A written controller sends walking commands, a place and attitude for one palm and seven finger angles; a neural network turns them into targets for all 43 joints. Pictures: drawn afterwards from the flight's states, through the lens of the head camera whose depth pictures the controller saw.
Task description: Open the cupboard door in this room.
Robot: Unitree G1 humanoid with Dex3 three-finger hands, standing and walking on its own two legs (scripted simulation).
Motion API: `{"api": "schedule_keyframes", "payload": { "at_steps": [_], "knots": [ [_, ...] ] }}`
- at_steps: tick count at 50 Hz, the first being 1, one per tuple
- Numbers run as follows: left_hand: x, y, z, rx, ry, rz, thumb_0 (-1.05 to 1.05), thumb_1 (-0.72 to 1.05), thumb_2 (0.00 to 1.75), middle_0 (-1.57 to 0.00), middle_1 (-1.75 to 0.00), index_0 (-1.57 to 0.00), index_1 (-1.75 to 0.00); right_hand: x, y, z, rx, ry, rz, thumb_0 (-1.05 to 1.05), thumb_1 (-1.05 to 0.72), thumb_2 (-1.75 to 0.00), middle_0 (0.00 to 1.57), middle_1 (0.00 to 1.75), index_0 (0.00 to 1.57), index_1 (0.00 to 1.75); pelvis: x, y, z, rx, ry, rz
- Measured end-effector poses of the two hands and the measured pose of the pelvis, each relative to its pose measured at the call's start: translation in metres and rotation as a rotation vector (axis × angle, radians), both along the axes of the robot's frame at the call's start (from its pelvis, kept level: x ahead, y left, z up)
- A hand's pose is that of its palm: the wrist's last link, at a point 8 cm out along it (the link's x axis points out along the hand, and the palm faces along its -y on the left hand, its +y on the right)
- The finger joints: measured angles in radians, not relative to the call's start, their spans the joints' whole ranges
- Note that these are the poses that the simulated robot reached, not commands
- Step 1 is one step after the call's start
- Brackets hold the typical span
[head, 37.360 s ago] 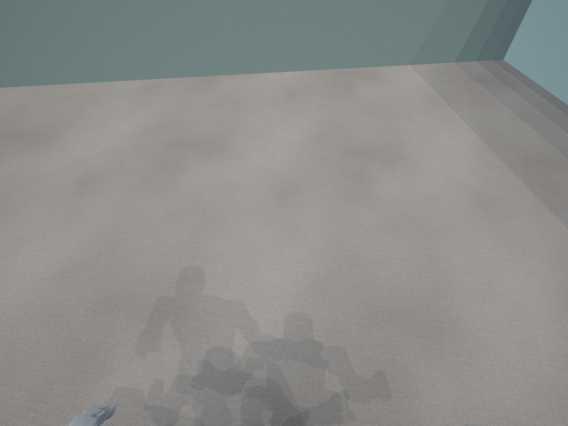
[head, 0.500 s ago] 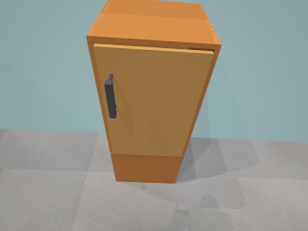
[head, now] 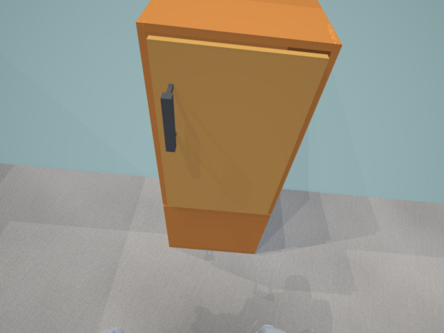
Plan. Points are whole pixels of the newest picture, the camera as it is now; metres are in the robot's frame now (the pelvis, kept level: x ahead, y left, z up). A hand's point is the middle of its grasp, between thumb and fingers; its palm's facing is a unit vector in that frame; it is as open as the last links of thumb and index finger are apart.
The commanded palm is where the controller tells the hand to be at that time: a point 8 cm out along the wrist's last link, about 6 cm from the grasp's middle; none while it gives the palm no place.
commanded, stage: come to a stop and stand still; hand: left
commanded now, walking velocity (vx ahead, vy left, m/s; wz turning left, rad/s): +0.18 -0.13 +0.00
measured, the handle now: (170, 119) +0.55 +0.15 +0.07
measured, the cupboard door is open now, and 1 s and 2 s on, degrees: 0 0 0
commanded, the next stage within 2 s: look again from close up in 0.96 s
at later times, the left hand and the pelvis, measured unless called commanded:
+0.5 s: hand out of the picture +0.01 +0.15 -0.15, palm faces -0.02 -0.98 -0.21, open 7.3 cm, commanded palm none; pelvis +0.00 -0.02 +0.02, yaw -2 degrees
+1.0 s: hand out of the picture -0.03 +0.08 -0.15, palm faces +0.06 -0.99 -0.13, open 7.4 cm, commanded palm none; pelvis +0.01 -0.06 +0.03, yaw -1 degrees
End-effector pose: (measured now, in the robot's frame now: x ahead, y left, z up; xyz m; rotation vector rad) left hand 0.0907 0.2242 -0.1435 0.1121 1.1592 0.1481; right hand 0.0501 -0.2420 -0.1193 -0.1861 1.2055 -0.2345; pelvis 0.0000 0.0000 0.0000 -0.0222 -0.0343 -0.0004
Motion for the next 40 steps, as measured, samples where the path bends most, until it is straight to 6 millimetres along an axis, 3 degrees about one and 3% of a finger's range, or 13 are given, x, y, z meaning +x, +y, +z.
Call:
{"api": "schedule_keyframes", "payload": {
  "at_steps": [6, 13, 17, 24, 30, 40],
  "knots": [
    [-0.051, 0.019, 0.015, -0.009, 0.106, 0.026, 0.0, 0.91, 0.9, -0.2, -0.3, -0.2, -0.3, -0.016, 0.025, 0.016, 0.017, 0.035, 0.019, 0.0, -0.91, -0.9, 0.2, 0.3, 0.2, 0.29, 0.0, 0.012, 0.022, -0.001, 0.023, -0.007],
    [-0.106, 0.021, 0.021, 0.003, 0.298, 0.007, 0.0, 0.91, 0.9, -0.19, -0.3, -0.19, -0.3, -0.046, 0.03, 0.017, 0.033, 0.092, -0.042, 0.01, -0.92, -0.9, 0.2, 0.3, 0.2, 0.3, 0.003, 0.012, 0.029, 0.013, 0.045, -0.036],
    [-0.108, 0.01, 0.025, 0.006, 0.34, -0.018, 0.0, 0.91, 0.9, -0.19, -0.3, -0.19, -0.3, -0.076, 0.028, 0.012, 0.055, 0.172, -0.079, 0.0, -0.91, -0.9, 0.2, 0.3, 0.2, 0.3, 0.001, 0.005, 0.03, 0.016, 0.045, -0.041],
    [-0.084, -0.026, 0.024, 0.033, 0.253, -0.032, 0.01, 0.92, 0.9, -0.2, -0.3, -0.19, -0.3, -0.119, 0.014, -0.007, 0.124, 0.307, -0.114, 0.0, -0.91, -0.9, 0.2, 0.3, 0.2, 0.29, -0.001, -0.02, 0.022, 0.034, 0.032, -0.039],
    [-0.081, -0.044, 0.027, 0.042, 0.221, -0.025, 0.02, 0.95, 0.9, -0.2, -0.3, -0.2, -0.3, -0.115, 0.007, -0.01, 0.162, 0.307, -0.095, 0.01, -0.91, -0.9, 0.2, 0.3, 0.2, 0.29, 0.004, -0.039, 0.024, 0.03, 0.014, -0.026],
    [-0.102, -0.076, 0.023, -0.003, 0.251, 0.018, 0.01, 0.93, 0.9, -0.2, -0.3, -0.2, -0.3, -0.076, -0.008, -0.011, 0.16, 0.237, -0.042, 0.0, -0.91, -0.9, 0.2, 0.3, 0.2, 0.29, 0.006, -0.056, 0.025, 0.027, 0.002, -0.016]
  ]
}}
